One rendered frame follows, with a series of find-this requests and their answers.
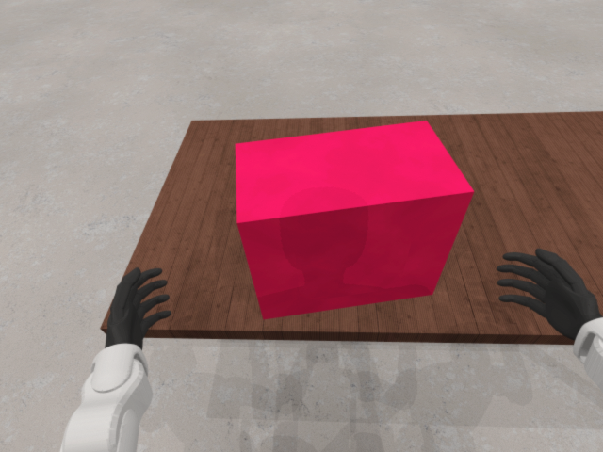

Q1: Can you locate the left robot hand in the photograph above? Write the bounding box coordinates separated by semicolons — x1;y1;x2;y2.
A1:
105;267;171;350

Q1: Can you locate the right robot forearm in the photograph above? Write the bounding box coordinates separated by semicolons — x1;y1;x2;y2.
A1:
573;317;603;393

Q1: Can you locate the carton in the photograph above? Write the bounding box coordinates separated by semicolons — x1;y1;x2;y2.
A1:
236;121;474;320

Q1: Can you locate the left robot forearm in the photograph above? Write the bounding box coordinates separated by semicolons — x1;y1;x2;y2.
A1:
59;344;153;452

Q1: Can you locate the table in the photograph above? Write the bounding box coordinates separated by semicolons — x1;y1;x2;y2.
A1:
100;111;603;345

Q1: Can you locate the right robot hand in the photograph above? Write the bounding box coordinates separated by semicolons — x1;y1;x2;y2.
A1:
497;249;603;340

